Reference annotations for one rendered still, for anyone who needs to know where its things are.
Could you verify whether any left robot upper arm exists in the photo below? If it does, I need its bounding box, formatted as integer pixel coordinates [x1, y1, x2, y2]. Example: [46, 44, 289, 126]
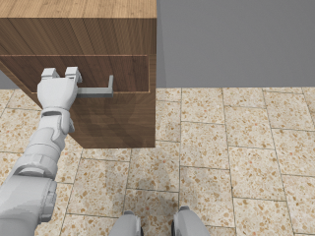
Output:
[0, 175, 57, 236]

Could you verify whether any handle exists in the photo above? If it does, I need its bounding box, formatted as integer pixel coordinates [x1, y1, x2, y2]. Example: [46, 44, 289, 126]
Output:
[76, 75, 114, 98]

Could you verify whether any drawer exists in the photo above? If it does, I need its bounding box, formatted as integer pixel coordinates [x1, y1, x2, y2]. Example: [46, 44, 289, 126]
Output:
[0, 54, 149, 92]

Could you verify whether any cabinet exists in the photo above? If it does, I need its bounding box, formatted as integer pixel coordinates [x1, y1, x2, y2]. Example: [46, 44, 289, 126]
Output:
[0, 0, 158, 149]

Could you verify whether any left robot hand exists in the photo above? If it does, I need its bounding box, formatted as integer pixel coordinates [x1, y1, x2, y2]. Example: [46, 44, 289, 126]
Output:
[36, 67, 83, 133]

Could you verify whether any right robot thigh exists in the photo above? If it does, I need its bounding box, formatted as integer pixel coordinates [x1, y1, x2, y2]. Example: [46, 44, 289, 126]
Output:
[173, 209, 211, 236]

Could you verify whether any robot left shin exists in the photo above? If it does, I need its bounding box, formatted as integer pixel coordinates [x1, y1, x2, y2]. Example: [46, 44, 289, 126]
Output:
[123, 210, 135, 215]

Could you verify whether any robot left forearm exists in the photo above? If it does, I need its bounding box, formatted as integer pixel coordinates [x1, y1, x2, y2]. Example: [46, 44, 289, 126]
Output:
[0, 107, 71, 197]

